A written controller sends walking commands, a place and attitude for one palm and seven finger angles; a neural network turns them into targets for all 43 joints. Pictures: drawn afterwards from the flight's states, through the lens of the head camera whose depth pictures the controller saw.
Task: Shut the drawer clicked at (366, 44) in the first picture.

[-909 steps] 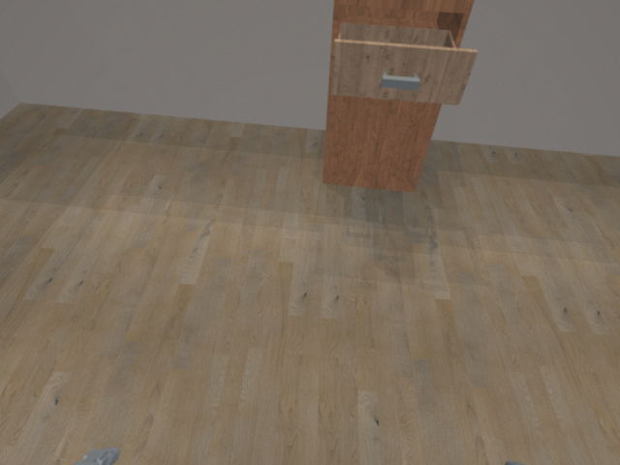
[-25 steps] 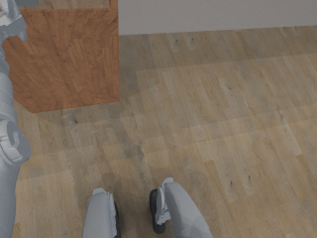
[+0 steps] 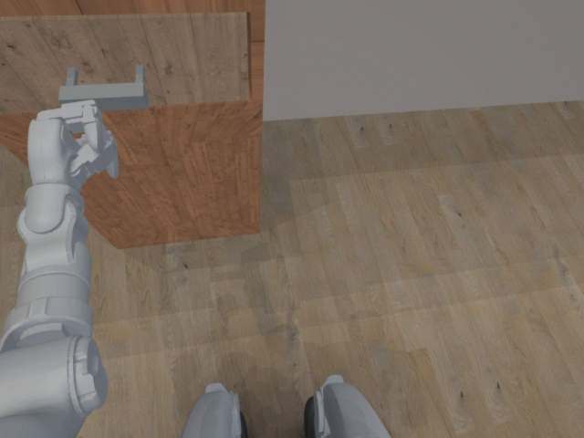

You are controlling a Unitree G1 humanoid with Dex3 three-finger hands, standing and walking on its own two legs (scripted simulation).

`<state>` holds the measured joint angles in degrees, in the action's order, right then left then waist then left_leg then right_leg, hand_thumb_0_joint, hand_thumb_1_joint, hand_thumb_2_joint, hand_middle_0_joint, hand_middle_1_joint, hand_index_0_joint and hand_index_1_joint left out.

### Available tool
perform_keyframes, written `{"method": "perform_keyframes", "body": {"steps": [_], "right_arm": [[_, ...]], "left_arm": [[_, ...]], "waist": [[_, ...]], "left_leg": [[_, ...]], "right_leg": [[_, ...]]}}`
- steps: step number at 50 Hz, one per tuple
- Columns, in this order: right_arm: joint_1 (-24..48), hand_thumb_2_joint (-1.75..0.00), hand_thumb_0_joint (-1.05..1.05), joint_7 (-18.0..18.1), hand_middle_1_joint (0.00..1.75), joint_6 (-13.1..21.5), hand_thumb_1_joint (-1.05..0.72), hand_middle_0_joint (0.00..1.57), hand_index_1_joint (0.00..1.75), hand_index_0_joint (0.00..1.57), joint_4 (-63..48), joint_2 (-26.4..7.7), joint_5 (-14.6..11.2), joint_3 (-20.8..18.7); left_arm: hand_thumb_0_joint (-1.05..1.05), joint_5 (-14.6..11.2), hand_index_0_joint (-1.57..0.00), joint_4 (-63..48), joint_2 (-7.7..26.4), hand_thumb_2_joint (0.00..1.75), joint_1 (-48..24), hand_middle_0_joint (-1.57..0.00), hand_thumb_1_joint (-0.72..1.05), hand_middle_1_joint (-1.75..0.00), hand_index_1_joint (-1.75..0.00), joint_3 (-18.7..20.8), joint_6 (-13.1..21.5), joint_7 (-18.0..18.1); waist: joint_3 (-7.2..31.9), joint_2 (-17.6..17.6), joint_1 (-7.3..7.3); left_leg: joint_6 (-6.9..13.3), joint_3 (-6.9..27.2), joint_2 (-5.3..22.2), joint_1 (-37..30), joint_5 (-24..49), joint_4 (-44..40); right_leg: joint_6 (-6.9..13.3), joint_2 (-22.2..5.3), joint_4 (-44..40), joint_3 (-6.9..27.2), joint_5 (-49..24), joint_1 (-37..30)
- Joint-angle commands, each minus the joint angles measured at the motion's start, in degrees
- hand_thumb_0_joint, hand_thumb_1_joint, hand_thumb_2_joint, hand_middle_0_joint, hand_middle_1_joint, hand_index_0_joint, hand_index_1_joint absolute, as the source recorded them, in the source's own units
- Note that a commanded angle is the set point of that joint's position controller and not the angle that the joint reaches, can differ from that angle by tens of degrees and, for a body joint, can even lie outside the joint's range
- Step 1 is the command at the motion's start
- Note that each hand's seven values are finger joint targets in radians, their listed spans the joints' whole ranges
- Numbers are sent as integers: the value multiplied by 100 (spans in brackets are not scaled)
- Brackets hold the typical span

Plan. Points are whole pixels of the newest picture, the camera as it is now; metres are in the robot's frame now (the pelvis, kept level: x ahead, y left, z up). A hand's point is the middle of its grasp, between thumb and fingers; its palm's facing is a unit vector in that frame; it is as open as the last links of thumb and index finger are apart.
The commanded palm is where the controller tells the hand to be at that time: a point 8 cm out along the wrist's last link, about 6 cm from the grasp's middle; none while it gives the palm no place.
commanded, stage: draw the hand back to the body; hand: left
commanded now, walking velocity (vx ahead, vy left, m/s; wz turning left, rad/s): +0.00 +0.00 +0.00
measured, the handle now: (106, 85) +0.60 +0.24 +0.03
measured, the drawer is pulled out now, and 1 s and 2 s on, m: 0.00 0.00 0.00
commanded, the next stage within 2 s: step back with the hand held close in 1.22 s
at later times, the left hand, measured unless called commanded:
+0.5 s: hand (34, 250) +0.31 +0.22 +0.14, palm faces +0.24 -0.94 -0.24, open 3.3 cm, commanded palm +0.27 +0.26 +0.16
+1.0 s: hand out of the picture +0.19 +0.22 +0.23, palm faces +0.43 -0.82 -0.38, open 3.3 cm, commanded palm +0.14 +0.25 +0.25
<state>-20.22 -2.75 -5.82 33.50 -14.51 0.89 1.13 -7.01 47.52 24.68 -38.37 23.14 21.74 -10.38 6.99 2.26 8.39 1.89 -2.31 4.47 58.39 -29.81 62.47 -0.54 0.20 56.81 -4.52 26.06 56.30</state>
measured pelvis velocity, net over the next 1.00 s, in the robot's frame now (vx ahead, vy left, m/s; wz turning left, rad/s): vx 0.01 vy -0.03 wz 0.05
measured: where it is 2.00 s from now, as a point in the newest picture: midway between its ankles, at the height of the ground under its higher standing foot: outside the picture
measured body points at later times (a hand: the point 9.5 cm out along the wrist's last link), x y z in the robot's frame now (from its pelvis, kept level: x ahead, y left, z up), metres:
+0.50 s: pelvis +0.01 -0.01 +0.06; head +0.04 -0.02 +0.51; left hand +0.29 +0.26 +0.15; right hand +0.20 -0.24 -0.03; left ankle -0.02 +0.09 -0.66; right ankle +0.00 -0.13 -0.66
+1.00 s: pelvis +0.01 -0.03 +0.08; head +0.00 -0.06 +0.53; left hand +0.17 +0.26 +0.25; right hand +0.21 -0.25 +0.00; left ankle -0.01 +0.09 -0.66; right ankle +0.00 -0.13 -0.66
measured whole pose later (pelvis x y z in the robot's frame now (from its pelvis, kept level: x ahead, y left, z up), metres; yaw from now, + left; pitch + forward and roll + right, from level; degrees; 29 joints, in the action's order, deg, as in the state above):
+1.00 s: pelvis +0.01 -0.03 +0.08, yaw +3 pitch -4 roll +0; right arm -11.4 3.5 5.1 35.1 -14.0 0.0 1.3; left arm -4.2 -21.6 18.4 27.2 15.0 5.1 5.6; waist -0.6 4.9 -3.4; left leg -0.7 -3.0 2.6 4.4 -15.2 23.6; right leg 1.5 0.8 22.0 -3.9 14.2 4.0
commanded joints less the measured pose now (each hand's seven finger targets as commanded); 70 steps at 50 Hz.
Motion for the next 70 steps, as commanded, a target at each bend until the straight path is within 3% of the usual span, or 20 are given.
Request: {"method": "perform_keyframes", "body": {"steps": [1, 3, 7, 8, 12, 15, 17, 18, 19, 20, 24, 32, 37, 51, 56, 63, 66, 67, 68, 70], "right_arm": [[-812, -90, 0, 134, 30, 189, -90, 20, 30, 20, -513, -931, -178, -375], [-680, -90, 0, 171, 30, 268, -90, 20, 30, 20, -522, -892, -213, -380], [-445, -90, 0, 215, 30, 451, -90, 20, 30, 20, -535, -816, -249, -370], [-393, -90, 0, 227, 30, 487, -90, 20, 30, 20, -542, -822, -262, -389], [-38, -90, 0, 276, 30, 637, -90, 20, 30, 20, -656, -787, -330, -369], [242, -90, 0, 328, 30, 730, -90, 20, 30, 20, -795, -801, -363, -338], [419, -90, 0, 368, 30, 789, -90, 20, 30, 20, -869, -777, -381, -291], [828, -90, 0, 471, 30, 680, -90, 20, 30, 20, -989, -728, -353, -345], [876, -90, 0, 543, 30, 680, -90, 20, 30, 20, -1073, -644, -331, -312], [971, -90, 0, 599, 30, 665, -90, 20, 30, 20, -1063, -627, -349, -274], [1284, -90, 0, 739, 30, 710, -90, 20, 30, 20, -1021, -590, -330, -162], [1595, -90, 0, 767, 30, 957, -90, 20, 30, 20, -860, -527, -243, -67], [1683, -90, 0, 731, 30, 1116, -90, 20, 30, 20, -825, -482, -186, -86], [1702, -90, 0, 695, 30, 1574, -90, 20, 30, 20, -797, -389, -110, -222], [1608, -90, 0, 740, 30, 1616, -90, 20, 30, 20, -689, -414, -125, -262], [1633, -90, 0, 776, 30, 1730, -90, 20, 30, 20, -712, -392, -93, -228], [1655, -90, 0, 770, 30, 1751, -90, 20, 30, 20, -704, -377, -89, -227], [1646, -90, 0, 773, 30, 1741, -90, 20, 30, 20, -703, -367, -82, -220], [1542, -90, 0, 718, 30, 1566, -90, 20, 30, 20, -885, -516, -90, -230], [1482, -90, 0, 683, 30, 1352, -90, 20, 30, 20, -749, -411, -48, -275]], "left_arm": [[0, -378, -140, -2244, 1160, 90, -745, -140, 90, -160, -160, 59, 113, 109], [0, -442, -140, -2545, 1032, 90, -407, -140, 90, -160, -160, 9, 101, 189], [0, -519, -140, -3202, 564, 90, 179, -140, 90, -160, -160, -379, 165, 180], [0, -561, -140, -3246, 480, 90, 445, -140, 90, -160, -160, -440, 136, 145], [0, -700, -140, -3673, 134, 90, 1149, -140, 90, -160, -160, -723, -79, -39], [0, -786, -140, -3951, 155, 90, 1676, -140, 90, -160, -160, -654, -322, -62], [0, -806, -140, -4194, 207, 90, 1824, -140, 90, -160, -160, -598, -443, -54], [0, -34, -140, -4683, 820, 90, 1775, -140, 90, -160, -160, -729, -657, 565], [0, 22, -140, -4840, 498, 90, 1974, -140, 90, -160, -160, -820, -833, 906], [0, 103, -140, -4806, 294, 90, 2325, -140, 90, -160, -160, -987, -996, 1126], [0, 253, -140, -5425, 457, 90, 2495, -140, 90, -160, -160, -887, -1304, 1602], [0, 284, -140, -6098, 218, 90, 3656, -140, 90, -160, -160, -916, -1528, 1695], [0, 272, -140, -6897, 297, 90, 4387, -140, 90, -160, -160, -682, -1471, 1653], [0, 276, -140, -8529, 493, 90, 6575, -140, 90, -160, -160, 37, -1219, 1683], [0, 308, -140, -8248, 241, 90, 6485, -140, 90, -160, -160, -144, -1201, 1679], [0, 357, -140, -8577, 374, 90, 6318, -140, 90, -160, -160, -63, -1119, 1743], [0, 353, -140, -8510, 383, 90, 6428, -140, 90, -160, -160, -17, -1171, 1738], [0, 337, -140, -8483, 366, 90, 6427, -140, 90, -160, -160, -21, -1183, 1734], [0, 350, -140, -8977, 1041, 90, 5698, -140, 90, -160, -160, 726, -902, 1762], [0, 414, -140, -8174, 398, 90, 6696, -140, 90, -160, -160, 289, -894, 1703]], "waist": [[3172, 584, -269], [2827, 447, -289], [2475, 787, -316], [2387, 547, -318], [1979, 590, -399], [1678, 192, -504], [1490, 253, -553], [1639, 220, -808], [1362, 72, -670], [1103, -26, -719], [782, 35, -797], [-14, -111, -965], [-135, 145, -1043], [-500, -110, -1218], [-883, -263, -1103], [-479, 143, -1195], [-555, -33, -1229], [-588, -60, -1218], [-1195, -235, -940], [-933, -523, -896]], "left_leg": [[-68, 399, -184, -3045, 4416, -955], [-65, 327, -201, -3015, 4178, -1138], [-117, 325, -175, -3613, 4476, -1400], [-131, 352, -151, -3655, 4479, -1461], [-154, 355, -169, -3836, 4309, -1741], [-137, 342, -209, -3694, 3840, -1967], [-134, 328, -241, -3720, 3588, -2106], [-86, 244, -300, -4036, 3269, -2378], [-77, 196, -301, -4059, 2878, -2549], [-70, 184, -279, -4043, 2673, -2718], [-38, 159, -292, -4425, 2403, -3205], [-2, 64, -323, -5017, 2426, -3880], [2, -5, -347, -5315, 2613, -4063], [18, -64, -335, -5461, 2677, -4011], [37, -79, -317, -5388, 2390, -4018], [32, -8, -334, -5525, 2483, -4061], [11, 3, -323, -5468, 2655, -4058], [13, -3, -312, -5458, 2637, -4069], [68, 28, -245, -4927, 2160, -3914], [53, 43, -230, -5049, 2228, -3808]], "right_leg": [[111, 261, -708, 109, -3350, -2332], [85, 241, -851, 116, -3299, -2522], [109, 238, -1054, 88, -3218, -2567], [97, 234, -1105, 58, -3185, -2623], [111, 185, -1317, 29, -3049, -2822], [111, 144, -1461, -10, -2958, -3112], [123, 119, -1555, -1, -2839, -3209], [218, -44, -1914, 274, -2558, -3531], [210, -54, -2082, 245, -2444, -3606], [209, -75, -2192, 235, -2325, -3731], [216, -91, -2622, 262, -2214, -4231], [179, -69, -3387, 285, -2211, -4791], [178, -74, -3654, 319, -2398, -5084], [117, -55, -3986, 390, -2402, -5048], [85, -72, -4072, 403, -2012, -4773], [132, -104, -3902, 387, -2093, -5026], [139, -65, -3889, 376, -2301, -5080], [128, -73, -3881, 378, -2303, -5073], [150, -386, -4229, 1050, -2545, -4384], [160, -529, -4198, 978, -2672, -4391]]}}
